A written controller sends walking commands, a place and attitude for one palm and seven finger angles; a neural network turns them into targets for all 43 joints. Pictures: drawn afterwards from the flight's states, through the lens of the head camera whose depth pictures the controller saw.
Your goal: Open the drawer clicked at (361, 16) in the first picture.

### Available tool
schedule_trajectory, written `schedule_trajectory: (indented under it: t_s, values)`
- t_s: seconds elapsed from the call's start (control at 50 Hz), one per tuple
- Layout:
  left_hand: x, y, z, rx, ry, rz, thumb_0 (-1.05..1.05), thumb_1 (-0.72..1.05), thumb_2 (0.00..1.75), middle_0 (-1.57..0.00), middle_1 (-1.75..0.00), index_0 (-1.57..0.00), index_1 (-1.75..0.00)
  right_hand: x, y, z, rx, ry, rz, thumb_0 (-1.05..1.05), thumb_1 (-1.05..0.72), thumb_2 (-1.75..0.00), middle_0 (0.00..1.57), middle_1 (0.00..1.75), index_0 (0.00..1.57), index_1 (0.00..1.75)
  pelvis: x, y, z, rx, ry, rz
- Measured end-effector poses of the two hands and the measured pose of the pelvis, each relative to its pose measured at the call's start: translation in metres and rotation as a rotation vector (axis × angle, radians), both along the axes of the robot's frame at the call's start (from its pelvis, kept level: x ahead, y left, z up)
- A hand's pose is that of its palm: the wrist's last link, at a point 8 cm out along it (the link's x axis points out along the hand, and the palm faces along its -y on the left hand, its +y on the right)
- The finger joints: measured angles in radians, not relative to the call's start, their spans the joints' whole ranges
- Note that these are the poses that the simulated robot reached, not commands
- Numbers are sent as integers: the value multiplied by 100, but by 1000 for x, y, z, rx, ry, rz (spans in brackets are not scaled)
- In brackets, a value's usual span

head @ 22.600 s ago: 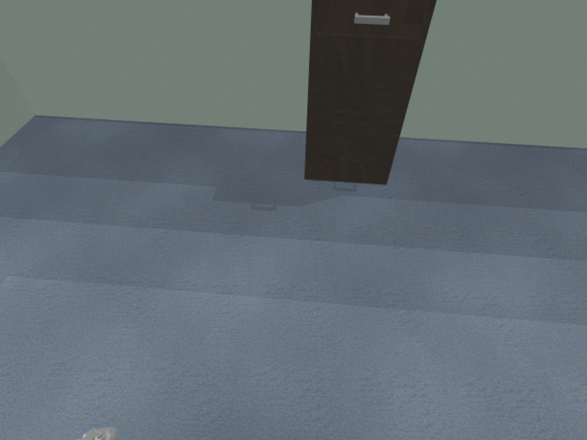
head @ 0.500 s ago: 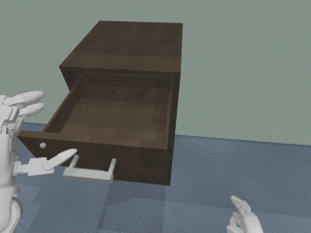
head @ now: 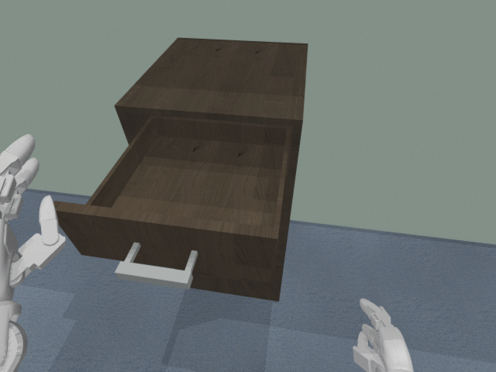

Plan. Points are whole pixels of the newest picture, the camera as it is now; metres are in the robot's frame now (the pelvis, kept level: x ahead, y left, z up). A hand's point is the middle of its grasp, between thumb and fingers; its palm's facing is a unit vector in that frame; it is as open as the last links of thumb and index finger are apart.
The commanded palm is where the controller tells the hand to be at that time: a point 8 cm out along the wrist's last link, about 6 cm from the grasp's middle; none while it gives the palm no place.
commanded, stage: draw the hand back to the body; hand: left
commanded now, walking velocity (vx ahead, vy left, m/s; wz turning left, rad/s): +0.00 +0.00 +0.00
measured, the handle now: (159, 263) +0.27 +0.20 +0.03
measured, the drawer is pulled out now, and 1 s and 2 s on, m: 0.30 0.30 0.30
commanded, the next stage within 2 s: step back with the hand held close in 0.04 s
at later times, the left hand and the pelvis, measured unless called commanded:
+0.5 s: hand (48, 264) +0.16 +0.25 +0.19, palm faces +0.36 -0.75 -0.56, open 7.4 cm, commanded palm +0.09 +0.29 +0.22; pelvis -0.04 +0.01 -0.01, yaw +0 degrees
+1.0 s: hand out of the picture +0.10 +0.26 +0.20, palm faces +0.47 -0.73 -0.50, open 7.4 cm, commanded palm +0.03 +0.30 +0.22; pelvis -0.09 +0.01 -0.02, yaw +2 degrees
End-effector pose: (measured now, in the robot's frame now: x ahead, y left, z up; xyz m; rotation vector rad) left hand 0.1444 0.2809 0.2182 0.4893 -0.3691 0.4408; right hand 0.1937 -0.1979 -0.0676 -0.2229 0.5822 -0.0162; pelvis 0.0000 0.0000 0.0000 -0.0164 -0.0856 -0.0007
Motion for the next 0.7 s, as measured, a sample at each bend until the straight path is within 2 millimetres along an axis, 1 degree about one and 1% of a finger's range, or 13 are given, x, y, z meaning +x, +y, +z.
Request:
schedule_trajectory:
  t_s: [0.18,0.28,0.36,0.48,0.58,0.7]
  values:
    - [-2,-4,4,17,-10,-11,2,88,89,-21,-31,-21,-31,-11,-8,-3,1,15,-19,1,-90,-90,20,30,20,30,-4,-3,0,-1,3,0]
    - [0,-5,7,89,12,-45,2,89,90,-21,-30,-21,-30,-20,-20,-5,-16,55,-60,1,-90,-90,20,30,20,30,-12,-2,-2,-5,69,13]
    - [-3,-7,3,134,66,-86,2,89,90,-21,-30,-21,-30,-32,-31,-8,-39,87,-109,1,-90,-90,20,30,20,30,-20,3,-3,-1,101,13]
    - [-17,0,-2,177,117,-98,2,89,90,-21,-30,-22,-30,-53,-36,-13,-62,121,-159,1,-90,-90,20,30,20,30,-33,10,-6,9,113,9]
    - [-33,6,-2,189,90,-76,2,89,90,-22,-30,-22,-30,-69,-31,-15,-62,119,-153,1,-90,-90,20,30,20,30,-47,11,-10,17,109,7]
    - [-52,4,-2,174,15,-63,2,89,90,-21,-30,-22,-30,-84,-23,-17,-50,98,-122,1,-90,-90,20,30,20,30,-63,9,-15,16,108,5]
